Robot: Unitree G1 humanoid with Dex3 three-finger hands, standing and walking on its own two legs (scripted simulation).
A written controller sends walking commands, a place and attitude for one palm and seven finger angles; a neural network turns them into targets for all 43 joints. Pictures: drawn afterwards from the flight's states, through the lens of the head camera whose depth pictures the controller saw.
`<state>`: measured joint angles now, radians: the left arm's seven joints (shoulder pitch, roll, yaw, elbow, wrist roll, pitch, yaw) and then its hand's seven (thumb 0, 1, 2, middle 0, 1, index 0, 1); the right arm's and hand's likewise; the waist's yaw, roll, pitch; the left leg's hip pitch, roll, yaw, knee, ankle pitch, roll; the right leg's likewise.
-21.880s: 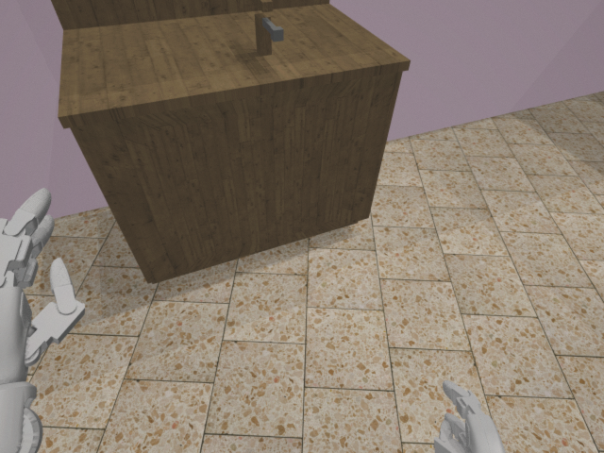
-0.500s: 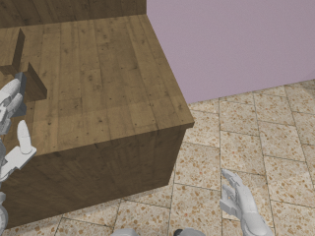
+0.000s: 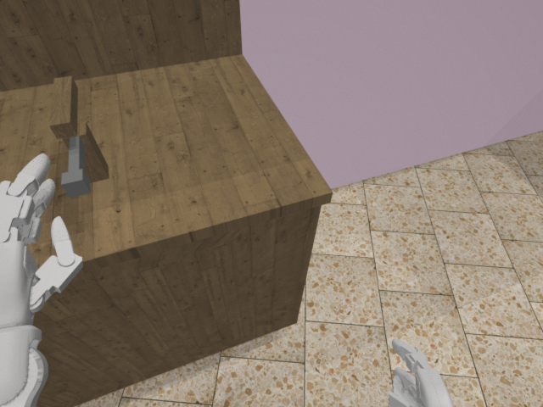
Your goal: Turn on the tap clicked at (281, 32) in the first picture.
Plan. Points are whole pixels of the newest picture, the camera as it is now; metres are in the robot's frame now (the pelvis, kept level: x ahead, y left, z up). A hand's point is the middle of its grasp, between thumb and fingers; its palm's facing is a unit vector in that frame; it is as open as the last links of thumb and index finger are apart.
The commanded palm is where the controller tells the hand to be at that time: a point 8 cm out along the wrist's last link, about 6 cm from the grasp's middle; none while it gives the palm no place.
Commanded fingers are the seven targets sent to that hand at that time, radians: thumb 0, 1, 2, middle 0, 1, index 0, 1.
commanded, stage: come to a stop and stand still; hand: left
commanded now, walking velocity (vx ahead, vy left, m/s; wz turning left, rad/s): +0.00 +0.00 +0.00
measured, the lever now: (76, 183) +0.38 +0.32 +0.12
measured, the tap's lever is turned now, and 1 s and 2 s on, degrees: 0 0 0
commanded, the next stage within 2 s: look again from close up in 0.64 s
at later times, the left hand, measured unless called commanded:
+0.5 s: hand (54, 263) +0.23 +0.25 +0.16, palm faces +0.39 -0.85 -0.35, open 7.4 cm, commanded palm +0.17 +0.29 +0.18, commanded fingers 0.00 0.90 0.90 -0.20 -0.30 -0.20 -0.30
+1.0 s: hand (64, 229) +0.27 +0.26 +0.17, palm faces +0.40 -0.83 -0.39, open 7.4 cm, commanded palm +0.20 +0.28 +0.18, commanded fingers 0.00 0.90 0.90 -0.20 -0.30 -0.20 -0.30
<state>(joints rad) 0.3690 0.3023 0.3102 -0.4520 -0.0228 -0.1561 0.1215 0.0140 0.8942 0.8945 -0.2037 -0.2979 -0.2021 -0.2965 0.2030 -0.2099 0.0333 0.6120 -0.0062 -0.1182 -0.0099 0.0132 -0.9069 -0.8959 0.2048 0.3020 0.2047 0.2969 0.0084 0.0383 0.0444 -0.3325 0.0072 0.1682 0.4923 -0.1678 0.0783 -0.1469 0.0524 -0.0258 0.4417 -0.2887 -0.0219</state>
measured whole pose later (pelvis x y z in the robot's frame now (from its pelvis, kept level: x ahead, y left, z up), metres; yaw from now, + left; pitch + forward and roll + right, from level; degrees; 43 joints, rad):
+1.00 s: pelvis +0.03 +0.00 +0.00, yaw -2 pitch +0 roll -1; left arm 0.35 0.40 0.42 -0.47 -0.03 -0.15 0.12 0.02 0.89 0.89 -0.21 -0.30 -0.21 -0.30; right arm 0.23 -0.20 0.03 0.55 0.02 -0.11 -0.01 0.01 -0.91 -0.90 0.20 0.30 0.20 0.30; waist 0.03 -0.04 0.08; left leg -0.30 0.00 0.21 0.48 -0.21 0.11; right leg -0.17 0.02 -0.04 0.48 -0.31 -0.01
